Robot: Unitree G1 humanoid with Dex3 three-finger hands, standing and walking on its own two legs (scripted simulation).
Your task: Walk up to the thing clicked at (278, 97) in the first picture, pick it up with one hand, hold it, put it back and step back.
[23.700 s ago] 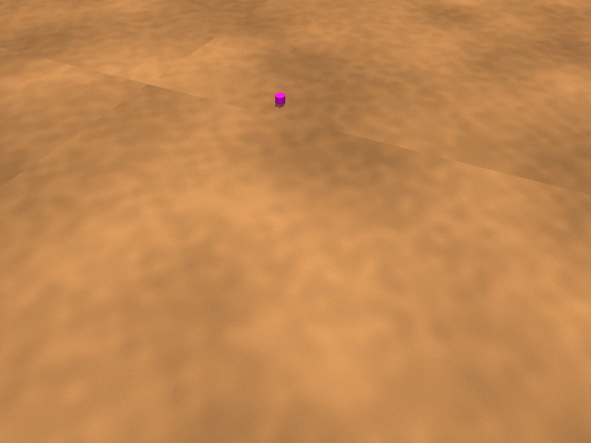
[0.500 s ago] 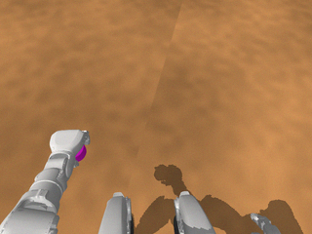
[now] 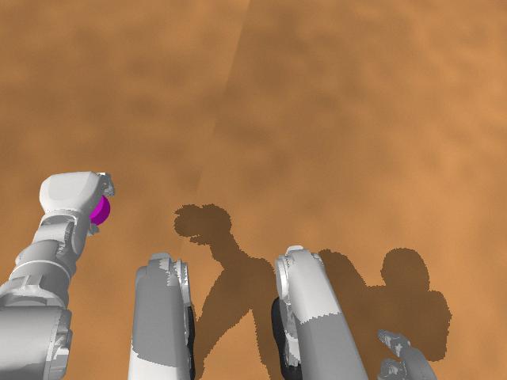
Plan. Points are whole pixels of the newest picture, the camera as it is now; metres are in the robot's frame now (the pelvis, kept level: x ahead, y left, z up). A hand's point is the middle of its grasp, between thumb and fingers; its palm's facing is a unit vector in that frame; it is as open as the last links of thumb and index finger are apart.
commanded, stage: crouch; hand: left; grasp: from above
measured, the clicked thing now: (87, 206) +0.41 +0.28 -0.19
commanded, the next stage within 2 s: lower in 0.86 s
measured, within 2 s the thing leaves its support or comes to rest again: neither
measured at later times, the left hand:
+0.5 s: hand (101, 215) +0.40 +0.27 -0.26, palm faces -0.45 -0.05 -0.89, open 8.3 cm
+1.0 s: hand (108, 216) +0.41 +0.27 -0.30, palm faces -0.46 -0.06 -0.89, open 8.2 cm
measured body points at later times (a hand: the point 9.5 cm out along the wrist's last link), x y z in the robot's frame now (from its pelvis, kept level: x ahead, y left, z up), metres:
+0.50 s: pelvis -0.01 -0.01 -0.08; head +0.22 +0.04 +0.30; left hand +0.42 +0.27 -0.20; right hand +0.07 -0.28 -0.20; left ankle +0.08 +0.13 -0.43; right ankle +0.07 -0.14 -0.43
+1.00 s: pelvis -0.01 -0.01 -0.13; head +0.22 +0.04 +0.26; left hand +0.43 +0.27 -0.25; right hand +0.05 -0.28 -0.25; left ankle +0.08 +0.13 -0.43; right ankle +0.07 -0.14 -0.43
